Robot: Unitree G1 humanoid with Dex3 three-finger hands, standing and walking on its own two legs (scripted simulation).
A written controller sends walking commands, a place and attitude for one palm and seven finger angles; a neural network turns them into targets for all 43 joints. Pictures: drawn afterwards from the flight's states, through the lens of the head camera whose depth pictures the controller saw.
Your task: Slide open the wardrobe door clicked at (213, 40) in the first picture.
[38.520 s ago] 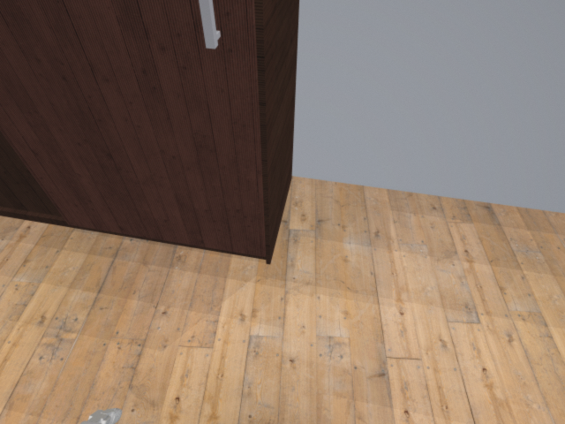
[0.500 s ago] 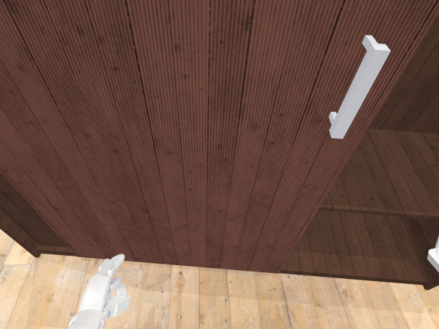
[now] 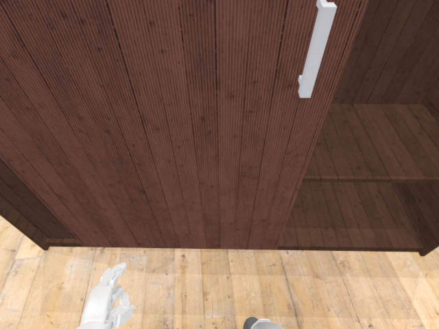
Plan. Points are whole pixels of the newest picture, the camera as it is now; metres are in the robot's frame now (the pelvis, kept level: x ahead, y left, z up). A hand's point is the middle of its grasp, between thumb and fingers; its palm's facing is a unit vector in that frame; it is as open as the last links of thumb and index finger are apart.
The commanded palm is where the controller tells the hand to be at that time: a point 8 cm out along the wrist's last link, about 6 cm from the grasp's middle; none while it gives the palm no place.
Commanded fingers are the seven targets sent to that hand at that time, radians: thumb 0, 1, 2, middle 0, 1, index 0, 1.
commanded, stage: step back with the hand held close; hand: right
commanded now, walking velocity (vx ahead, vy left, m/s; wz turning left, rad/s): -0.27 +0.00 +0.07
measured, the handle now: (312, 50) +0.55 -0.13 +0.24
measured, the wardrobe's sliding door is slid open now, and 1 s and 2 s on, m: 0.68 0.68 0.68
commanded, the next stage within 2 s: stop stepping back and stand still in 0.26 s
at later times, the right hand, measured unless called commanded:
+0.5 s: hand out of the picture +0.04 -0.30 +0.20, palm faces +0.51 +0.78 -0.37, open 7.4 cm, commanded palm +0.01 -0.34 +0.19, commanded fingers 0.00 -0.90 -0.90 0.20 0.30 0.20 0.30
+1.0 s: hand out of the picture +0.05 -0.35 +0.18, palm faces +0.42 +0.80 -0.42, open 7.4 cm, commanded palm -0.01 -0.38 +0.19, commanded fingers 0.00 -0.90 -0.90 0.20 0.30 0.20 0.30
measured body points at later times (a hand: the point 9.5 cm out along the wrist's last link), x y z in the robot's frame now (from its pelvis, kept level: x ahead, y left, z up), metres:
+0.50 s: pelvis -0.12 -0.04 +0.00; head -0.13 -0.06 +0.45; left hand +0.08 +0.17 -0.08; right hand +0.01 -0.34 +0.22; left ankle -0.15 +0.09 -0.73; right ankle -0.03 -0.14 -0.68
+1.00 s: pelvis -0.17 -0.09 +0.01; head -0.18 -0.10 +0.46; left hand -0.07 +0.18 -0.08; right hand +0.02 -0.39 +0.20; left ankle -0.18 +0.01 -0.73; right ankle -0.14 -0.20 -0.69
